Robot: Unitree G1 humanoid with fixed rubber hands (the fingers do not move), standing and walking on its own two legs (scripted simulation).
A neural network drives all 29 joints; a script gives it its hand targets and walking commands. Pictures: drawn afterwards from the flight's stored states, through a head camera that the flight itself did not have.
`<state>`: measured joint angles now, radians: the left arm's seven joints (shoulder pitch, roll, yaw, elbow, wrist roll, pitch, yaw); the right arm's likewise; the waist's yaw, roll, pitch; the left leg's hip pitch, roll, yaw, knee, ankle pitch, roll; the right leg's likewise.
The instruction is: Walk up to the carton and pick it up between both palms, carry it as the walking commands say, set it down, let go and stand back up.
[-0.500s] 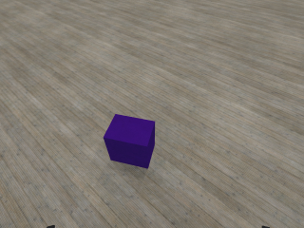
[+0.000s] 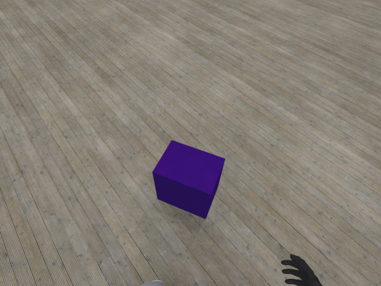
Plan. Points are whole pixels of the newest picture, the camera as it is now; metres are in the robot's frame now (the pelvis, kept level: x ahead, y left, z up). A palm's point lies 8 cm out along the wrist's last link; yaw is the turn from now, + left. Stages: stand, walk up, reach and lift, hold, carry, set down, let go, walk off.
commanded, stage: walk up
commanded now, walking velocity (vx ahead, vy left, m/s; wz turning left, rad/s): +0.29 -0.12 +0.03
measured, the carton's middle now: (189, 180) +0.69 +0.07 -0.61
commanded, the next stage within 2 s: none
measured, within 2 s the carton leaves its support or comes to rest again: neither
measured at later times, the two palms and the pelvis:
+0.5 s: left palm (114, 248) +0.21 +0.21 -0.10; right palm out of the picture +0.14 -0.30 -0.13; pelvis +0.15 -0.05 +0.02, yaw +1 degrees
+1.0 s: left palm (88, 255) +0.20 +0.28 -0.14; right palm (290, 238) +0.27 -0.20 -0.10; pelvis +0.19 +0.03 +0.02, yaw +2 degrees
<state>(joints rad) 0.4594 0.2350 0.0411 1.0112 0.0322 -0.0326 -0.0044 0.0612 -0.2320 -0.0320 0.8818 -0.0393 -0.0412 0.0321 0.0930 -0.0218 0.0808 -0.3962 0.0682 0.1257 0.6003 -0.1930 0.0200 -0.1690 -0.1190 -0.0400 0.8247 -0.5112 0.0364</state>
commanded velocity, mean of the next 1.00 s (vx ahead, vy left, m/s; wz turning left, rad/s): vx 0.13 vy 0.00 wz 0.03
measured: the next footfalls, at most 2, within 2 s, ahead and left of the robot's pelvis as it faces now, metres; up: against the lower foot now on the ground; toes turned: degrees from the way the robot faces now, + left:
right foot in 0.38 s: +0.21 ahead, -0.16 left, +0.00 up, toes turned -8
left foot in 0.80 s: +0.25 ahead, +0.12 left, +0.00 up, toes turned +7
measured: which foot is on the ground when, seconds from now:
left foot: down 0.00-0.38, up 0.40-0.78, down 0.80-1.00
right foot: up 0.00-0.36, down 0.38-0.80, up 0.82-1.00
